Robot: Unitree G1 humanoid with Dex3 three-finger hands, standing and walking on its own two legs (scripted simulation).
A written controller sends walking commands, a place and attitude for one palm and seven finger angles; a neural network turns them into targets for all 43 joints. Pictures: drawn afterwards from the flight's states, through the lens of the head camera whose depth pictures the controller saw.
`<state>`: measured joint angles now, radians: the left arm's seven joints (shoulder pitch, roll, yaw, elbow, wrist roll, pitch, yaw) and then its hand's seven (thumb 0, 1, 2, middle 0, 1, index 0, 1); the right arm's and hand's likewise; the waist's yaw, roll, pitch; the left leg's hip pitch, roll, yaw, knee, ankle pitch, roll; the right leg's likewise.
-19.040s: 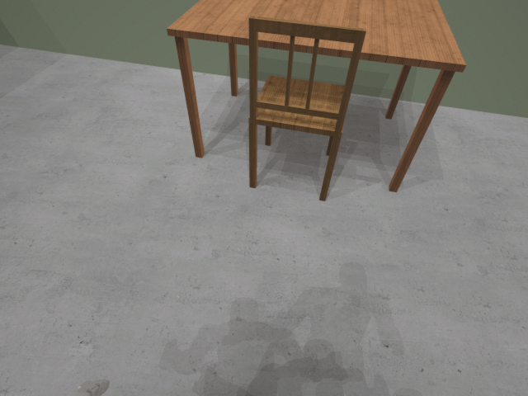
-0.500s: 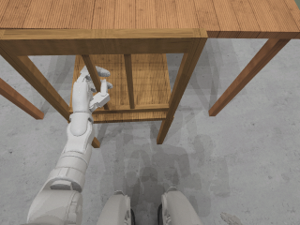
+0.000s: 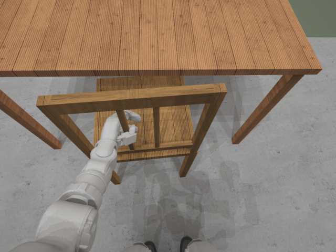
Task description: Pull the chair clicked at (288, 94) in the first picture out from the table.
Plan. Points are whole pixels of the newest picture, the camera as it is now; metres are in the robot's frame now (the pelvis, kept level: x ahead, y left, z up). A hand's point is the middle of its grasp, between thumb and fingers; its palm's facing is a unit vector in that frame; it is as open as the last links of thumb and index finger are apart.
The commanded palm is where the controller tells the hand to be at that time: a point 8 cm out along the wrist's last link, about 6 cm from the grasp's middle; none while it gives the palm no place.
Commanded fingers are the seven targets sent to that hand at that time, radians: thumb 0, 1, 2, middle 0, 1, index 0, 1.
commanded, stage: step backward, pulling the chair out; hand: left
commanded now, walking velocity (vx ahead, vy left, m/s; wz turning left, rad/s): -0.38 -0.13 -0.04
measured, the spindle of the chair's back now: (126, 131) +0.43 +0.10 -0.10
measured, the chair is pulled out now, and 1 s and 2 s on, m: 0.05 0.21 0.33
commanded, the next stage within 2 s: none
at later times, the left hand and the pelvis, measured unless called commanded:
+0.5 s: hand (136, 161) +0.33 +0.07 -0.06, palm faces -0.05 -0.99 -0.13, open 4.8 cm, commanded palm +0.33 +0.12 -0.06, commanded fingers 0.00 0.90 0.90 -0.50 -1.45 -0.50 -1.45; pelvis -0.07 -0.03 +0.00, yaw +0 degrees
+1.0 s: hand (129, 194) +0.25 +0.08 -0.06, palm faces +0.00 -0.98 -0.19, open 4.9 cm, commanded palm +0.26 +0.13 -0.06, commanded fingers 0.00 0.90 0.90 -0.50 -1.45 -0.50 -1.45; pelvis -0.12 -0.04 -0.01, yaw -1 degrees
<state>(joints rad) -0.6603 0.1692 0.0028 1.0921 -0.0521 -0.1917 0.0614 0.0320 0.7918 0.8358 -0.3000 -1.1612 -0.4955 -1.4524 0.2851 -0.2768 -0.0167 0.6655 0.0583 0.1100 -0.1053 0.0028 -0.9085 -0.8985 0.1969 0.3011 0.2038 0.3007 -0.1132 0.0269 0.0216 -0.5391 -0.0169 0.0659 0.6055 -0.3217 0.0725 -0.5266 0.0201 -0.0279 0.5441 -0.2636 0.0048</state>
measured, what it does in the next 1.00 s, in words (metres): shifts its weight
